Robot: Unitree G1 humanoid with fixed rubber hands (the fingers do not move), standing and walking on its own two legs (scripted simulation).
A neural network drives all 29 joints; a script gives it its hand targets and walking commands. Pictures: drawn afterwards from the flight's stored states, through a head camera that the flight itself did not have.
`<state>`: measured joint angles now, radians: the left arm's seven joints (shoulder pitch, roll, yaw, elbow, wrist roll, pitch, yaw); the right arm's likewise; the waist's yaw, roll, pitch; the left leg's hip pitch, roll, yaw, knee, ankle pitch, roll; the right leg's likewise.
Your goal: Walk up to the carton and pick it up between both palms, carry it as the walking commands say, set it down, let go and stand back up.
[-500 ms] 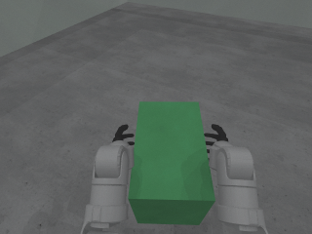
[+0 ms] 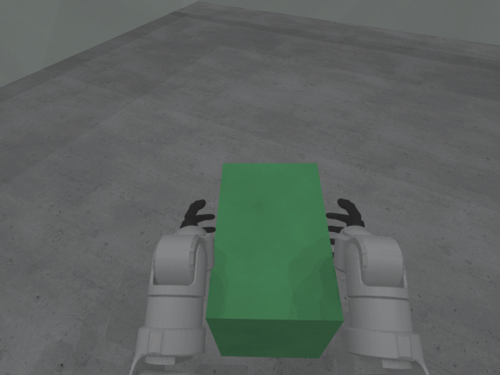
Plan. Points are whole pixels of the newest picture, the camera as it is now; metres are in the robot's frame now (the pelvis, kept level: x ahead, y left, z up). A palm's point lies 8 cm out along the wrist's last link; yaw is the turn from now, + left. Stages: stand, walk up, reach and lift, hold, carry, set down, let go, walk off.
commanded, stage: carry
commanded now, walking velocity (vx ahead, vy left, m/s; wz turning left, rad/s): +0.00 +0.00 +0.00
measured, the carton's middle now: (269, 258) +0.33 +0.00 +0.00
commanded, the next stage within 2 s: none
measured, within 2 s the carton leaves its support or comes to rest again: neither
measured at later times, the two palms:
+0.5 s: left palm (242, 194) +0.38 +0.05 +0.11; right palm (397, 213) +0.35 -0.20 +0.11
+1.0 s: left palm (380, 112) +0.69 -0.27 +0.08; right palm (499, 151) +0.53 -0.46 +0.08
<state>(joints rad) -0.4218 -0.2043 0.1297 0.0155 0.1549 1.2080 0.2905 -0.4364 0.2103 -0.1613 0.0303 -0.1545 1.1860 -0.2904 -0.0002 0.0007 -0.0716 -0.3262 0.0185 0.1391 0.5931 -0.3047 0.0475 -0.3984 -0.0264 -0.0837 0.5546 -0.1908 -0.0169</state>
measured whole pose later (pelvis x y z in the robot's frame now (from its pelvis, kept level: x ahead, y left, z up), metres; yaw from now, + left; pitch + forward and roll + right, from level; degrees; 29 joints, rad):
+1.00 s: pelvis +0.37 -0.17 +0.00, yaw -41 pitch +5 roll +2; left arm -0.40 -0.19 0.16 -0.12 0.10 1.25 0.32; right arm -0.43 0.21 -0.08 -0.02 -0.15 1.19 -0.29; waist 0.00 -0.06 -0.06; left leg -0.35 0.15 0.26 0.58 -0.29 -0.04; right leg -0.37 0.03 0.03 1.21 -0.39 -0.07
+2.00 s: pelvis +0.82 -0.95 -0.01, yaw -84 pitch +3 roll +0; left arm -0.46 -0.22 0.12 -0.13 0.19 1.21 0.28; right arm -0.47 0.22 -0.18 -0.12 -0.11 1.21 -0.32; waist -0.02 -0.01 0.03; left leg -0.17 0.14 0.13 0.97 -0.50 -0.10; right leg -0.46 0.08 -0.18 0.46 -0.07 -0.18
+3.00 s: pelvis +0.83 -1.13 +0.00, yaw -88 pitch +2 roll +2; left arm -0.42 -0.20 0.14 0.05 0.15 1.15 0.29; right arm -0.42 0.20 -0.14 0.05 -0.16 1.16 -0.27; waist 0.01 -0.01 -0.08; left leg -0.34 0.07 0.20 0.54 -0.21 0.00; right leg -0.21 0.07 -0.10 0.54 -0.37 -0.12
